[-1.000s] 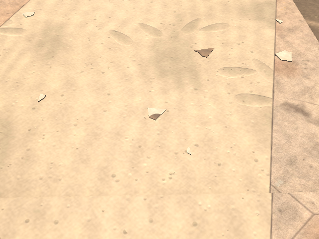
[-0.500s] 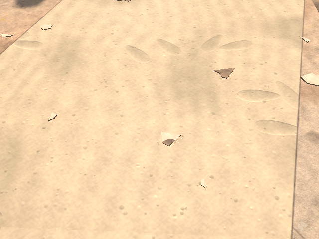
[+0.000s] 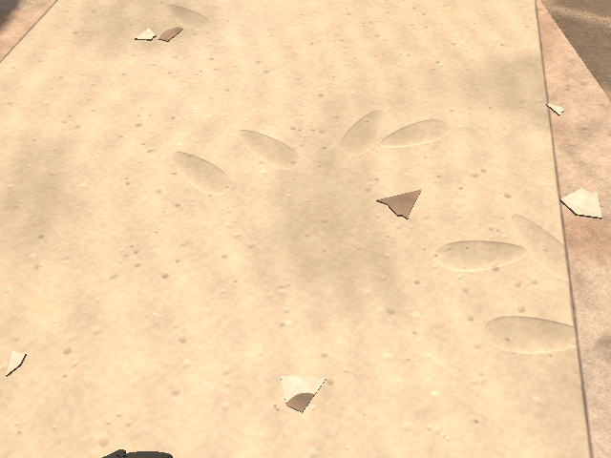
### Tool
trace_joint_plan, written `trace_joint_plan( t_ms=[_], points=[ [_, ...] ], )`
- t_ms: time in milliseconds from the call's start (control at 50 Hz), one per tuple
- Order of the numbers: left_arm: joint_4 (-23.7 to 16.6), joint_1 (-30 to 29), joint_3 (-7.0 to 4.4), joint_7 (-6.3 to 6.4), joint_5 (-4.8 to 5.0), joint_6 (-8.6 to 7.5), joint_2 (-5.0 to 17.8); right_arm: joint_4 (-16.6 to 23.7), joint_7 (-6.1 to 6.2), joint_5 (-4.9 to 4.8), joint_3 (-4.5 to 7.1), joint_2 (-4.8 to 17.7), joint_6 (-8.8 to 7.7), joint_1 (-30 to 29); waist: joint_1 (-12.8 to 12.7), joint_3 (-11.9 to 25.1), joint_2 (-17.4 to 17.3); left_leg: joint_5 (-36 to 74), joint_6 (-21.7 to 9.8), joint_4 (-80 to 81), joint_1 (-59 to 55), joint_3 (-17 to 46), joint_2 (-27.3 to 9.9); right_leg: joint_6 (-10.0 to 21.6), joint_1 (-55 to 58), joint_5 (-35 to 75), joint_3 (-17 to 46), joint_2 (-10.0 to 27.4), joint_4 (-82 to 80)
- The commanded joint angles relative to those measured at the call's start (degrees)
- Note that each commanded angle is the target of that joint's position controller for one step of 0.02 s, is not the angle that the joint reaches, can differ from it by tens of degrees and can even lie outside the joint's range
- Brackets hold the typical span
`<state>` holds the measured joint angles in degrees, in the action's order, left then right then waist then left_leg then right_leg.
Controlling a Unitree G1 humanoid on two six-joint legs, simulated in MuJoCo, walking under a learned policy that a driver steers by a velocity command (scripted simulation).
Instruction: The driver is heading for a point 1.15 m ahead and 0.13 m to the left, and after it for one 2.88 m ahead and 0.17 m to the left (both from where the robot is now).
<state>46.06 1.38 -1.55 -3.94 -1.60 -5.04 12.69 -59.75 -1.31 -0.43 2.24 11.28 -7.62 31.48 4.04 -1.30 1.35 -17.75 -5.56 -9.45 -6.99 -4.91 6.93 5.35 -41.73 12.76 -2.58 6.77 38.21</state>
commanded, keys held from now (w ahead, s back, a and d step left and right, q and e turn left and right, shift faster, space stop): w+shift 0.54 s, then w+q+shift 0.38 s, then q+shift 0.08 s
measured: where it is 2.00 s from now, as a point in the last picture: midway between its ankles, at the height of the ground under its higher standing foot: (268, 192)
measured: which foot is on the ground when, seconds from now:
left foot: down 0.00-0.18, up 0.20-0.58, down 0.60-1.00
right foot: up 0.00-0.16, down 0.18-0.60, up 0.62-1.00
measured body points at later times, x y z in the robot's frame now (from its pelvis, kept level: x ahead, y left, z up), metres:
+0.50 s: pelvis +0.51 -0.02 -0.05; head +0.55 -0.02 +0.40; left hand +0.38 +0.22 -0.18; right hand +0.75 -0.23 -0.14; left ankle +0.74 +0.11 -0.73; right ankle +0.32 -0.07 -0.77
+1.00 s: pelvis +1.02 +0.00 -0.05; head +1.06 +0.01 +0.40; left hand +1.26 +0.26 -0.10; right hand +0.99 -0.28 -0.17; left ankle +0.80 +0.05 -0.77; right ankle +1.24 -0.09 -0.76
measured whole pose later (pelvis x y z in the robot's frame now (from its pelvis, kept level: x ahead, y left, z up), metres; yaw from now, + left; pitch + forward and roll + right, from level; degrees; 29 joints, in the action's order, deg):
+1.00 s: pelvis +1.02 +0.00 -0.05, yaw +17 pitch +2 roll +1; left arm 37.2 -5.6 1.7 -1.0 -2.4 -6.3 14.1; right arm -54.8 -0.8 -0.5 4.5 15.5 -5.1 29.8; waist 9.1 -2.1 0.9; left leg -25.4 -5.9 -21.8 -5.9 12.8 6.6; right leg 0.0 -31.7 3.8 2.6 3.0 26.0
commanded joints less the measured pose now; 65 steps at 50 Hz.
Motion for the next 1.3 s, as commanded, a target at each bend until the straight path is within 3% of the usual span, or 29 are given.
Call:
trace_joint_plan(
  t_ms=[20, 100, 140, 160, 180, 200, 220, 260, 340, 440, 480, 520, 580, 600, 620, 640, 680, 760, 860, 940, 980, 1000, 1020, 1040, 1060, 1100, 1140, 1220, 1300],
  points=[
    [-3.6, -6.5, 0.27, -0.21, 0.55, -0.53, 2.0, 2.9, 0.75, -0.27, 0.64, 7.3, -1.43, -0.6, -1.1, -8.2, -2.4, 31.3, -2.4, 8.7, 11.5, 4.3, -14.0, 1.1, 12.7, 8.6, -3.3, -3.3, -9.9],
    [-4.2, -5.9, -0.74, 1.31, -0.24, -0.42, 5.6, 0.8, 2.86, 1.64, 1.00, 11.3, 0.46, 1.8, -2.9, -4.7, -5.5, 64.8, -0.9, -3.7, -7.8, 3.7, -17.1, 3.3, 12.8, -4.7, -5.3, -9.3, -15.0],
    [0.1, 9.3, -2.25, 2.80, 0.34, -0.45, 8.9, 0.2, 3.84, 3.27, 1.83, 13.8, 2.19, 0.9, -10.0, 3.6, -7.7, 74.9, -1.1, -23.9, -9.3, 3.9, -18.4, 5.3, 26.2, -12.1, -3.7, -10.5, -14.5],
    [3.7, 20.6, -3.23, 3.84, -0.01, -0.25, 10.5, 0.6, 3.77, 3.45, 2.09, 14.1, 2.92, -2.5, -15.9, 7.9, -7.5, 68.8, -1.7, -39.0, -2.2, 2.8, -17.2, 6.5, 39.2, -13.5, -3.0, -8.6, -15.6],
    [5.6, 29.7, -4.45, 4.74, -1.37, 0.23, 13.4, 2.1, 3.26, 3.72, 1.49, 10.1, 2.58, -4.9, -18.4, 12.9, -4.8, 42.3, -2.9, -59.8, 15.4, 3.3, -13.2, 7.7, 55.6, -26.3, 5.0, -0.1, -5.3],
    [5.2, 28.5, -5.14, 4.26, -3.07, -0.05, 16.6, 4.7, 1.47, -0.75, -0.75, 0.2, 0.99, 3.6, -9.4, 20.7, 18.2, -13.4, 0.2, -82.7, 45.1, 7.3, -2.4, 18.0, 77.4, -26.5, 39.6, 17.8, -8.3],
    [5.7, 27.9, -5.19, 3.11, -1.43, -0.09, 12.6, 6.4, 2.28, -1.78, 0.06, 7.4, 0.24, -4.8, -12.9, 19.1, 6.2, -8.5, -1.8, -81.8, 54.3, 10.8, -4.8, 17.2, 76.0, -36.6, 44.1, 15.3, -17.8],
    [6.8, 19.9, -3.45, 2.82, -1.26, -1.20, 5.9, 8.3, 1.91, -0.15, 0.13, 7.8, -0.11, -14.8, -8.2, 2.4, -3.9, 2.5, -2.3, -69.7, 51.0, 10.3, -9.9, 11.7, 53.0, -21.5, 27.2, 10.1, -23.4],
    [10.8, 22.5, -1.79, 3.28, 1.12, -2.78, 3.9, 10.6, -0.90, 3.39, -1.14, 2.5, 3.11, -16.4, -1.4, -3.2, -0.1, 2.5, 0.6, -60.6, 45.5, 7.4, -13.4, 6.9, 36.0, -9.9, 13.6, 3.0, -28.3],
    [11.3, 24.8, -1.30, 2.72, 2.36, -4.06, 5.2, 17.4, -2.40, 2.51, -3.23, 2.3, 2.04, -33.5, -4.0, -9.9, -1.0, 24.7, 0.8, -32.0, 34.1, -2.6, -11.2, 3.9, 23.6, 10.4, 2.7, -2.4, -35.8],
    [11.6, 27.0, -1.47, 3.00, 2.50, -4.44, 8.1, 17.5, -2.12, 1.45, -3.04, 4.0, 2.37, -34.5, -4.8, -6.7, -0.1, 30.0, -0.7, -28.2, 31.1, -3.9, -8.0, 2.8, 32.1, 22.9, 2.2, -1.2, -37.1],
    [12.3, 28.8, -1.85, 3.77, 2.10, -3.78, 11.2, 17.4, -1.33, 2.27, -2.36, 7.0, 1.97, -32.4, -2.9, -4.3, 2.9, 24.5, -2.3, -24.5, 29.3, -4.7, -4.9, 1.5, 41.9, 42.3, 1.8, 1.7, -28.9],
    [11.4, 23.1, -2.69, 5.32, -0.36, -1.20, 13.8, 8.9, 0.98, 2.08, 1.06, 13.4, 2.71, -4.6, 11.3, 9.6, 5.3, 16.3, -5.0, -22.9, 4.2, -2.7, -2.6, 1.0, 41.3, 42.2, -1.3, 1.7, 5.8],
    [10.5, 21.2, -2.46, 5.31, -0.75, -1.03, 11.3, 7.1, 1.86, 2.35, 2.80, 17.2, 3.42, 4.7, 14.2, 13.7, 1.0, 3.5, -8.3, -25.0, -5.4, 7.6, -11.0, 1.0, 31.5, 16.4, -2.2, -3.7, 31.5],
    [8.0, 31.0, -0.47, 3.68, 2.16, -2.14, 1.9, 7.2, 1.31, 3.42, 3.59, 20.1, 3.82, 0.6, 2.1, 20.4, -20.5, 0.5, -18.3, -16.9, -20.6, 43.6, -26.7, -2.2, 8.0, -39.2, 2.5, -12.9, 54.7],
    [6.0, 26.1, -0.75, 3.88, 1.75, -2.98, 6.7, 7.7, 0.39, 1.98, 3.81, 16.7, 4.04, -4.0, 3.2, 18.5, -10.8, -7.9, -19.6, -7.7, -19.2, 51.5, -25.4, -0.5, -1.5, -34.9, 6.9, -9.6, 54.4],
    [2.6, 16.0, -0.49, 3.78, 0.40, -3.66, 6.8, 6.6, 0.18, 1.87, 2.56, 9.5, 3.44, -9.0, -0.4, 3.3, 1.1, -2.1, -15.0, -4.2, -0.5, 38.8, -21.2, 0.0, -1.5, -28.6, 7.3, -4.0, 43.2],
    [-1.7, 12.1, 0.53, 2.47, -2.59, -0.49, 3.7, 5.8, 1.36, 0.68, 1.78, 8.6, 1.82, -9.7, -7.0, -3.1, -0.3, 3.7, -13.4, 0.0, 20.6, 28.2, -14.0, -4.9, 5.9, -32.1, 6.3, -0.4, 29.0],
    [-8.9, -4.1, 2.03, 1.32, -0.51, -0.40, 3.6, 8.3, 0.29, 0.32, 3.35, 12.3, 0.65, -8.6, -3.0, -6.6, -2.7, 17.3, -9.6, 4.8, 32.6, 21.1, -8.4, -7.7, 18.8, -9.1, 0.9, -3.0, 0.6],
    [-10.9, -6.4, 1.26, 2.48, -0.17, -0.56, 6.9, 8.3, 0.31, 0.00, 4.18, 14.0, 1.46, -4.3, -0.2, -3.3, -3.8, 35.2, -5.8, -3.5, 16.4, 22.9, -10.0, -6.1, 20.5, -7.3, 1.8, -5.9, -8.9],
    [-9.2, 2.4, 0.00, 3.88, -0.86, -1.63, 10.1, 8.3, 1.05, 0.09, 4.75, 16.0, 2.18, -3.6, -3.8, 3.5, -4.3, 52.9, -1.9, -21.2, 11.3, 22.2, -7.8, -4.9, 30.4, -10.1, 1.5, -9.1, -12.8],
    [-7.3, 11.5, -0.79, 4.71, -1.34, -2.55, 11.9, 9.3, 1.23, -0.72, 4.94, 16.4, 2.21, -6.2, -8.9, 7.8, -5.0, 48.0, 0.0, -34.2, 16.7, 22.0, -5.3, -4.0, 41.7, -4.3, 3.6, -5.3, -14.3],
    [-6.0, 21.6, -1.81, 5.51, -2.79, -2.94, 16.0, 12.0, 1.50, -1.56, 3.70, 11.0, 2.03, -7.1, -11.7, 16.7, -1.3, 23.8, 1.0, -51.3, 26.1, 18.5, -2.5, -2.7, 56.6, 6.0, 11.5, 7.5, -8.9],
    [-6.0, 23.9, -2.66, 4.59, -3.46, -2.33, 19.4, 14.1, 2.94, -4.04, 2.28, 5.0, 2.25, 1.8, -7.2, 30.7, 16.0, -19.4, 3.0, -72.1, 38.8, 11.7, 3.0, 6.1, 72.9, 38.7, 32.9, 29.1, -3.5],
    [-6.5, 20.7, -2.86, 4.05, 1.04, -2.29, 16.6, 13.4, 2.24, -1.47, 0.06, 4.3, 2.64, 3.7, -8.0, 35.8, 18.9, -16.9, 5.5, -80.6, 47.0, 17.9, -2.4, 13.0, 75.1, 23.3, 41.8, 24.2, -7.7],
    [-5.6, 14.4, -1.37, 3.95, 1.31, -1.66, 8.5, 15.2, 2.31, -1.98, 1.40, 10.2, 3.82, -9.2, -9.1, 16.3, 5.2, -11.7, 6.8, -75.1, 51.4, 11.7, -7.3, 10.2, 57.3, 15.9, 23.8, 14.4, -12.7],
    [-3.2, 12.3, -1.04, 3.49, 1.96, -2.01, 8.4, 17.1, 1.76, -0.59, 1.07, 8.2, 4.07, -13.9, -5.8, 6.7, 1.8, -11.2, 6.7, -66.0, 48.5, 10.5, -9.2, 9.1, 43.6, 18.6, 18.7, 9.9, -17.6],
    [-3.1, 6.5, -2.80, 3.75, 2.25, -1.27, 12.5, 19.7, 1.21, 0.26, -0.69, 4.8, 2.89, -17.3, -1.8, 5.7, 2.4, 1.7, 7.1, -37.5, 32.0, 6.5, -7.6, 8.3, 26.2, 23.8, 10.8, 4.1, -21.7],
    [-3.3, 8.2, -4.39, 4.76, 4.00, 0.10, 15.7, 21.0, 1.25, 0.09, 0.44, 10.0, 4.21, -22.4, -1.2, 6.7, 5.2, 17.3, 7.0, -24.0, 23.6, 9.7, -5.2, 4.1, 24.7, 4.8, 13.5, 2.8, -19.7]
  ],
)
